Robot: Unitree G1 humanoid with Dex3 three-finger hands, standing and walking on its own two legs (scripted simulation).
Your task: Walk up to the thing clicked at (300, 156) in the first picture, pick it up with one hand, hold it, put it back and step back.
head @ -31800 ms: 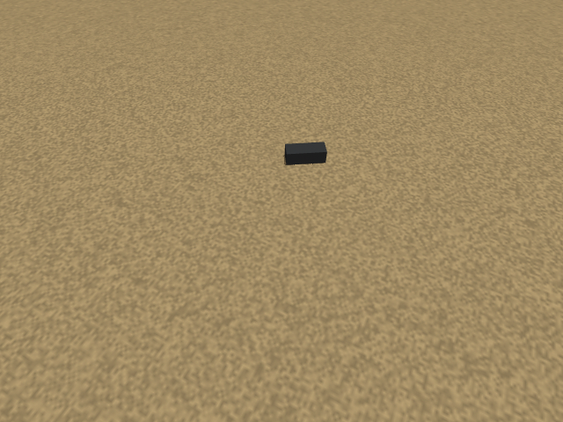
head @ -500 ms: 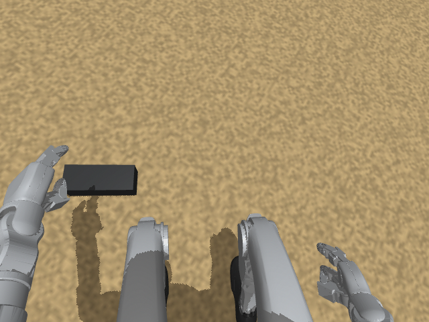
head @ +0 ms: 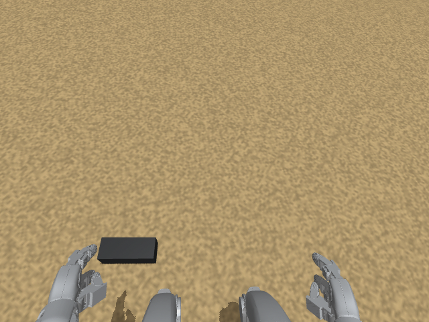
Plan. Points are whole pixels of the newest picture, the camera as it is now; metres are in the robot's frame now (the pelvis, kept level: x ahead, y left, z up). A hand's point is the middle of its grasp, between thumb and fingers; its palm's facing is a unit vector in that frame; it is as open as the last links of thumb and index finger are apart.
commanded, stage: home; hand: left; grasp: from above
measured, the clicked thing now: (129, 250) +0.44 +0.29 -0.63
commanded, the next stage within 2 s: none
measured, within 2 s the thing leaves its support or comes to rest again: neither
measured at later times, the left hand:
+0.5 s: hand (99, 304) +0.18 +0.18 +0.00, palm faces +0.07 -0.98 -0.20, open 7.4 cm
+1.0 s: hand (95, 307) +0.18 +0.18 +0.00, palm faces +0.06 -0.98 -0.20, open 7.4 cm
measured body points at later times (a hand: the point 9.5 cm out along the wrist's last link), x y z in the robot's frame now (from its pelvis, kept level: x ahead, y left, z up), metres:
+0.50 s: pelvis +0.02 +0.00 +0.04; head +0.04 +0.00 +0.49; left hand +0.17 +0.23 +0.01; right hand +0.20 -0.24 -0.01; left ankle +0.04 +0.13 -0.63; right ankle +0.03 -0.14 -0.63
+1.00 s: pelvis +0.01 +0.00 +0.05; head +0.03 +0.01 +0.50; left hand +0.17 +0.23 +0.02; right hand +0.17 -0.24 -0.02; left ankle +0.04 +0.13 -0.63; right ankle +0.03 -0.14 -0.63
